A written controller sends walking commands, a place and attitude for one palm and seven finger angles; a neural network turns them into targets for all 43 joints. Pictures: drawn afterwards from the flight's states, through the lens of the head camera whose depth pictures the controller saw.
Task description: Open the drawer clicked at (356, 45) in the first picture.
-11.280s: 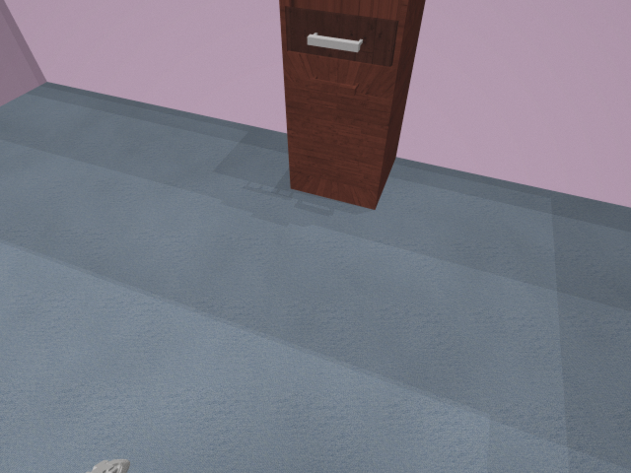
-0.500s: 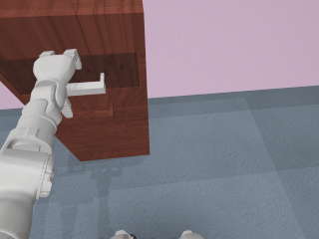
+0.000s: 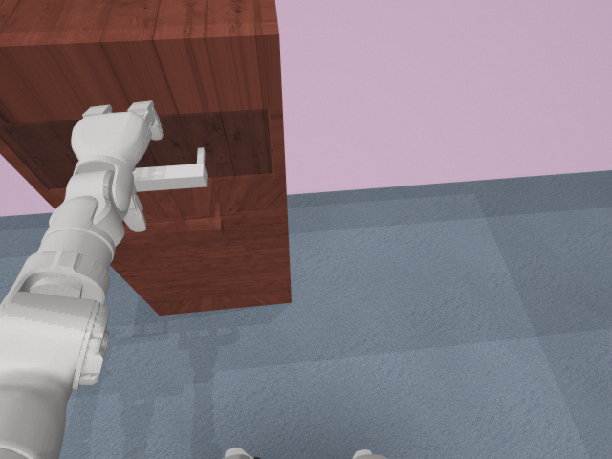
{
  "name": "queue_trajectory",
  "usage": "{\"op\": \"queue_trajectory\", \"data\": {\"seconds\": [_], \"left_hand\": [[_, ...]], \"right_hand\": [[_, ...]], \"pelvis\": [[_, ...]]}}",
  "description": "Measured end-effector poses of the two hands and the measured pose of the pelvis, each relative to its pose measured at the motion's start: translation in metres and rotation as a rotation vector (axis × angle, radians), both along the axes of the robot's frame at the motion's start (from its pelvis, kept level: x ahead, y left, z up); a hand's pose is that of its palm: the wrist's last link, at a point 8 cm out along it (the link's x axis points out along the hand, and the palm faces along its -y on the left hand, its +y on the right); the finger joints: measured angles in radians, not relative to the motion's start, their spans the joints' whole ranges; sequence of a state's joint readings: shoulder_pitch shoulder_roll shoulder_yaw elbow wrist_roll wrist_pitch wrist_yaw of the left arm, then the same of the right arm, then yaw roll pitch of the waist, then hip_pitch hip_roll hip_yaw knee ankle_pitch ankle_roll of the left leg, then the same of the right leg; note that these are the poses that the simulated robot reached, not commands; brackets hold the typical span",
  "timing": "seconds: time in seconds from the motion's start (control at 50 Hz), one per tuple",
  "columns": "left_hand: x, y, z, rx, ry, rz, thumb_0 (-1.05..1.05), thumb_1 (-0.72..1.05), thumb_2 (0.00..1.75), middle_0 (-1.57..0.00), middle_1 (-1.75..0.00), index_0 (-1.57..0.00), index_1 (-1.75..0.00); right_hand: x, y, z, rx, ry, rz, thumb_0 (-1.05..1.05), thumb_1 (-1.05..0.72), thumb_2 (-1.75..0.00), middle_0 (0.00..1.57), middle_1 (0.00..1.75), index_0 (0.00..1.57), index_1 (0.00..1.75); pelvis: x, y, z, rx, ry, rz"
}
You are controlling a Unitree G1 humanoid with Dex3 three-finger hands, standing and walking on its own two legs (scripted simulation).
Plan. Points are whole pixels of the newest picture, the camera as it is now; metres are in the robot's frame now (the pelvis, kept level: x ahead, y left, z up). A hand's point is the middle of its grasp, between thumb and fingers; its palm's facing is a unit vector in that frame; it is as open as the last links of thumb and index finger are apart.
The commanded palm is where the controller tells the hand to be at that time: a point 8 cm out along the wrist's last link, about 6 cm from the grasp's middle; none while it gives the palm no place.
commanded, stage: lower the fingers behind the handle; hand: left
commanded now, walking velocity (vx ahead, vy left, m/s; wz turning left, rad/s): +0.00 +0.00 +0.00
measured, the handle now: (148, 168) +0.56 +0.21 +0.00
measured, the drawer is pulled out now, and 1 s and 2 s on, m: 0.00 0.00 0.00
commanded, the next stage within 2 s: close the thumb around the handle in 1.58 s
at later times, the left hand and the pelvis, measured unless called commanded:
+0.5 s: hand (140, 183) +0.51 +0.21 +0.03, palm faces -0.09 -0.03 -1.00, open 13.8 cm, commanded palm +0.50 +0.21 +0.08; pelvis +0.00 +0.00 -0.01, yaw +0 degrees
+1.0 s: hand (143, 197) +0.51 +0.21 -0.01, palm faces -0.09 -0.05 -0.99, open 13.8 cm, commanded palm +0.51 +0.21 +0.05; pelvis +0.00 +0.01 -0.03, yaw +0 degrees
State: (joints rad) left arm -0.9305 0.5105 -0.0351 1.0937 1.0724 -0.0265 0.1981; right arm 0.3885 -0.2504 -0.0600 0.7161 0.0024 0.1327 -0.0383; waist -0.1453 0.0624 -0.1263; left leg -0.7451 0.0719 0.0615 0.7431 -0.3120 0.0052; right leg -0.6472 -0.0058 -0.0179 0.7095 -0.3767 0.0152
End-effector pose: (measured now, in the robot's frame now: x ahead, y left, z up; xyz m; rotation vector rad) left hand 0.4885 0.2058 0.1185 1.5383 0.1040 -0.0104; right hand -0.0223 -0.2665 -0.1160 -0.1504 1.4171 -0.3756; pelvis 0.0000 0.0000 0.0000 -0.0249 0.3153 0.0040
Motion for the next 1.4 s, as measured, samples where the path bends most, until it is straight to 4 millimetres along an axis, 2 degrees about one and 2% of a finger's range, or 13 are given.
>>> {"op": "queue_trajectory", "data": {"seconds": [0.1,0.36,0.76,1.04,1.4], "left_hand": [[-0.003,0.003,-0.005,0.007,0.016,-0.009,0.00,-0.49,0.30,-0.31,-1.20,-0.32,-1.20],[0.000,-0.003,-0.025,-0.008,-0.007,-0.018,0.00,-0.49,0.30,-0.31,-1.20,-0.32,-1.20],[0.005,0.007,-0.055,-0.015,0.021,-0.018,0.00,-0.49,0.30,-0.31,-1.20,-0.32,-1.20],[0.007,0.011,-0.076,-0.012,0.024,-0.010,0.00,-0.49,0.30,-0.31,-1.20,-0.32,-1.20],[0.003,0.005,-0.079,-0.009,0.010,-0.006,0.00,-0.49,0.30,-0.30,-1.20,-0.32,-1.20]], "right_hand": [[0.002,-0.003,0.001,-0.005,0.007,0.010,0.00,-0.91,-0.90,0.20,0.30,0.20,0.30],[0.006,-0.011,-0.002,-0.029,0.008,0.021,0.00,-0.91,-0.90,0.20,0.30,0.20,0.30],[-0.017,0.001,-0.009,-0.025,0.077,-0.002,0.00,-0.91,-0.90,0.20,0.30,0.20,0.30],[-0.021,0.007,-0.014,-0.035,0.086,0.002,0.00,-0.91,-0.90,0.20,0.30,0.20,0.30],[-0.025,0.014,-0.023,-0.016,0.077,0.001,0.00,-0.91,-0.90,0.20,0.30,0.20,0.30]], "pelvis": [[0.001,-0.002,0.000,0.000,-0.001,0.008],[0.000,-0.003,-0.007,-0.004,0.032,0.010],[-0.002,0.002,-0.017,-0.014,0.078,0.005],[-0.006,0.008,-0.026,-0.026,0.107,0.008],[-0.012,0.009,-0.032,-0.030,0.111,0.006]]}}
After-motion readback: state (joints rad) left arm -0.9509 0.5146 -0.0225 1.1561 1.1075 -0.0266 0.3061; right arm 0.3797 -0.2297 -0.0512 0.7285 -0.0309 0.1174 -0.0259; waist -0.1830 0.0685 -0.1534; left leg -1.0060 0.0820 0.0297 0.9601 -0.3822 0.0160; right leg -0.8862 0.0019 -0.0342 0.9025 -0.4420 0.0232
